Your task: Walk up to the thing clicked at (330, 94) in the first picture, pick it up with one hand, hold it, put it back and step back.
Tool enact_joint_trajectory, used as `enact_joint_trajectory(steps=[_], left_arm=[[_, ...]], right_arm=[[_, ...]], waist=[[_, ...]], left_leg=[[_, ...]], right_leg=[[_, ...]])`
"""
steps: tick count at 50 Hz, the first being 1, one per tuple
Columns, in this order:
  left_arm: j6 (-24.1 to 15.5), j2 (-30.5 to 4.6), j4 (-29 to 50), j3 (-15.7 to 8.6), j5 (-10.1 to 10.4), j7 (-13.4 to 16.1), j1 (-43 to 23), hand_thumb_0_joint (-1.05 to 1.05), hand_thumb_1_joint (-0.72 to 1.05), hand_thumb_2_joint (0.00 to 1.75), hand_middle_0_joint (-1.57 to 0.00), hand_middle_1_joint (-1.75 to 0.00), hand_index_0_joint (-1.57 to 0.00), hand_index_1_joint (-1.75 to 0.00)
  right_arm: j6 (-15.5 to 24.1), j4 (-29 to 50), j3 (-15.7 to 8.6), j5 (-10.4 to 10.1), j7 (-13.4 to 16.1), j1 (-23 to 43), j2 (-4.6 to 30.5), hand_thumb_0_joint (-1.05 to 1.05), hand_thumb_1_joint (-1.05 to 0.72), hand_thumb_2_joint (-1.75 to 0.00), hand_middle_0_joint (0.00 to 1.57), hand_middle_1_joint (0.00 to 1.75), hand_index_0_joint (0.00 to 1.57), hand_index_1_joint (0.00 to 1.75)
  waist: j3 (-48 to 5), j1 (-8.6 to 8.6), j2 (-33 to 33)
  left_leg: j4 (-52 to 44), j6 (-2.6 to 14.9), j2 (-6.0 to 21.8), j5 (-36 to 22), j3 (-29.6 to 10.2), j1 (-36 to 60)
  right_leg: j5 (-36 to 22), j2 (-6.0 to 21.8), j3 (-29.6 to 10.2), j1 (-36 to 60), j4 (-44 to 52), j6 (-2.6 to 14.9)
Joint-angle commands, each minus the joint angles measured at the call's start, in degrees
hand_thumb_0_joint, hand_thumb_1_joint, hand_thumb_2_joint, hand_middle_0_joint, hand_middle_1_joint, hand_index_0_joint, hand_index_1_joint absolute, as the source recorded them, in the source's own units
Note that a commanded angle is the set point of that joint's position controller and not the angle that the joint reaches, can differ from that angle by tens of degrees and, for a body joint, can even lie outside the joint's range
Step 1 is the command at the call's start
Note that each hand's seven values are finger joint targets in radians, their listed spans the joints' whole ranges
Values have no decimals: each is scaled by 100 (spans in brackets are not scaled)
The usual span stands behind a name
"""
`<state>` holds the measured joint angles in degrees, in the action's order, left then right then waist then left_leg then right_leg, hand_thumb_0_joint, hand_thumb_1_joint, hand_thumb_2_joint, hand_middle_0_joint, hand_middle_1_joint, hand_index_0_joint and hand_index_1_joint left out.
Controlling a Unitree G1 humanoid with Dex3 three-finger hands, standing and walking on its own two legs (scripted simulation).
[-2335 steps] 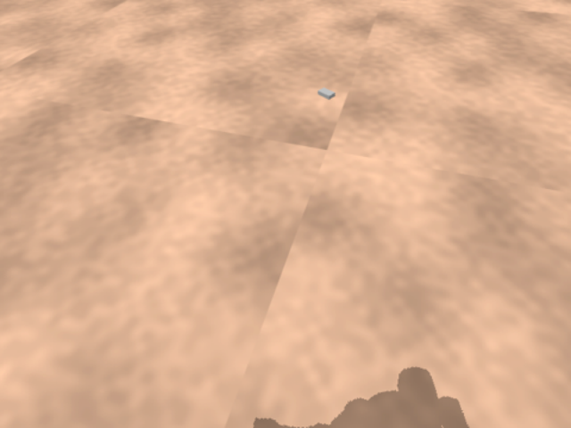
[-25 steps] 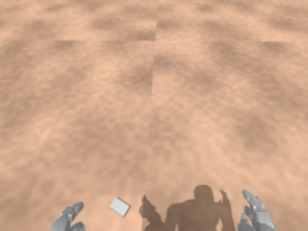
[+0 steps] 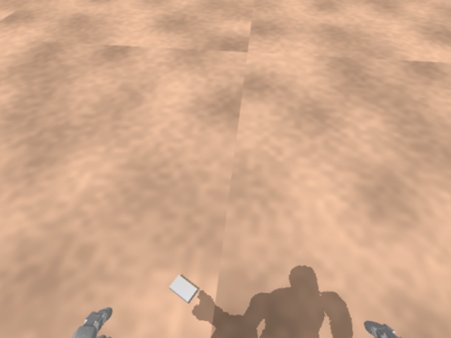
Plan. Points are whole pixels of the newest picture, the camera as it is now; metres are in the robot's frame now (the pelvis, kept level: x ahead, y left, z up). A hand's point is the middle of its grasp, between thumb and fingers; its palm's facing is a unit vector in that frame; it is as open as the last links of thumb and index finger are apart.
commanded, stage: stand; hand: left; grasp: from above
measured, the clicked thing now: (183, 288) +0.44 +0.21 -0.73
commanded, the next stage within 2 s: none
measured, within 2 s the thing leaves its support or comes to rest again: neither
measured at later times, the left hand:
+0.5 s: hand out of the picture +0.04 +0.24 -0.13, palm faces +0.04 -0.94 -0.33, open 7.4 cm
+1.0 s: hand out of the picture +0.06 +0.24 -0.12, palm faces +0.04 -0.94 -0.34, open 7.4 cm
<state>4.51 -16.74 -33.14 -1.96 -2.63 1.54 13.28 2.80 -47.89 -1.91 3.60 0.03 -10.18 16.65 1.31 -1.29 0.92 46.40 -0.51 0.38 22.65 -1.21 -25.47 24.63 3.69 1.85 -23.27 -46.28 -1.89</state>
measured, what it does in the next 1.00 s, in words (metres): stands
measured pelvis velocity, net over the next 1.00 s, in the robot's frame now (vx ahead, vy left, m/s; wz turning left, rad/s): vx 0.01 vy -0.01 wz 0.03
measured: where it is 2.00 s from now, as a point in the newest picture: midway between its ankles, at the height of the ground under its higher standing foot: outside the picture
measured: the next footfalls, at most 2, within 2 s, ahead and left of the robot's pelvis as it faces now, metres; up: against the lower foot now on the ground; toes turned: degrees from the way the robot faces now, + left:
none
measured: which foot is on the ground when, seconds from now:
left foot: down 0.00-1.00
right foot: down 0.00-1.00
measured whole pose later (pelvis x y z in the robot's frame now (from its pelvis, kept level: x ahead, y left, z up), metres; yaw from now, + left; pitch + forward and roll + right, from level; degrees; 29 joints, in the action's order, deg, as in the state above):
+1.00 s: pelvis +0.01 -0.01 +0.04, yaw +2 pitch -3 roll +0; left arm -0.2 -18.1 -65.4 -1.8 -1.1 1.0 7.6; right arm 0.0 -65.2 -1.0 1.3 0.3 -6.5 18.4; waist 4.1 -0.5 -0.8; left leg 20.6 -1.4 0.9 10.2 -2.9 -7.2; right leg 11.9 2.7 4.5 -3.7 -19.0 -1.6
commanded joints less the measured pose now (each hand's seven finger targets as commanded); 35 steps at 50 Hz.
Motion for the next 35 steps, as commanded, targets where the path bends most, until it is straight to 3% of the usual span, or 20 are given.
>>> enact_joint_trajectory(steps=[1, 5, 8, 10, 14, 21, 25, 35], left_arm=[[-487, -828, -243, -357, -11, 61, -204, 0, 90, 90, -20, -30, -20, -30], [-551, -791, -953, -310, 5, 61, -91, 0, 90, 90, -20, -30, -20, -30], [-607, -956, -1339, -306, 6, 71, -191, 0, 90, 90, -20, -30, -20, -30], [-628, -1040, -1558, -297, 34, 99, -206, 0, 90, 90, -20, -30, -20, -30], [-613, -1031, -1958, -240, 93, 120, -169, 0, 90, 90, -20, -30, -20, -30], [-559, -1085, -2441, -193, 67, 80, -256, 0, 90, 90, -20, -30, -20, -30], [-571, -1130, -2619, -188, 78, 60, -370, 0, 90, 90, -20, -30, -20, -30], [-604, -1223, -2834, -193, 118, 44, -537, 0, 90, 90, -20, -30, -20, -30]], right_arm=[[67, 263, -354, -65, 46, 201, 939, 0, -90, -90, 20, 30, 20, 30], [-22, -37, -359, -73, 87, 311, 1056, 0, -90, -90, 20, 30, 20, 30], [-90, -278, -341, -128, 103, 261, 1024, 0, -90, -90, 20, 30, 20, 30], [-111, -468, -336, -159, 116, 165, 1048, 0, -90, -90, 20, 30, 20, 30], [-133, -729, -307, -187, 131, 241, 1103, 0, -90, -90, 20, 30, 20, 30], [-187, -1018, -268, -222, 131, 434, 1188, 0, -90, -90, 20, 30, 20, 30], [-193, -1150, -248, -223, 120, 356, 1191, 0, -90, -90, 20, 30, 20, 30], [-158, -1287, -186, -244, 108, 493, 1213, 0, -90, -90, 20, 30, 20, 30]], waist=[[-656, -30, -212], [-372, -67, -437], [-276, 44, -96], [-409, 97, -68], [-326, 56, -208], [89, 19, -257], [133, 81, -290], [-30, 60, -159]], left_leg=[[-1219, 439, 301, -1503, -587, 758], [-1770, 418, 432, -1236, -795, 882], [-1787, 319, 331, -1455, -605, 1074], [-1789, 295, 359, -1960, -553, 1394], [-2051, 292, 447, -2303, -608, 1585], [-2709, 220, 515, -1301, -756, 1469], [-2859, 220, 506, -1088, -752, 1406], [-2834, 207, 541, -1853, -666, 1697]], right_leg=[[-1173, 106, -298, 614, 1096, 282], [-1085, 87, -200, 892, 1538, 271], [-1384, 239, -342, 1104, 1995, 322], [-1779, 334, -386, 1282, 2124, 329], [-1952, 310, -259, 1553, 2312, 247], [-1202, 261, -162, 1625, 2675, 191], [-1247, 326, -233, 1775, 2836, 197], [-1647, 417, -262, 1906, 3003, 189]])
